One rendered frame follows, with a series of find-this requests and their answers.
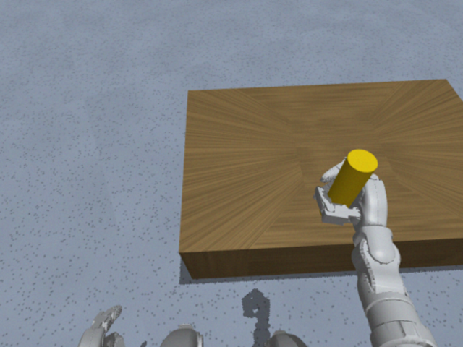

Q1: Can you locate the can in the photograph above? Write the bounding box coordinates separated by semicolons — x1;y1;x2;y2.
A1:
320;150;378;216

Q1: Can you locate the right robot hand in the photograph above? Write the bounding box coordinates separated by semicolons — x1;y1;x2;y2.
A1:
313;157;388;232

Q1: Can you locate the left robot hand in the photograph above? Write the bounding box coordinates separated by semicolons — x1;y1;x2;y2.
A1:
78;305;125;347

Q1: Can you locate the right robot arm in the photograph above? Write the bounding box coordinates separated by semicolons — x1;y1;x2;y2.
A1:
352;225;438;347

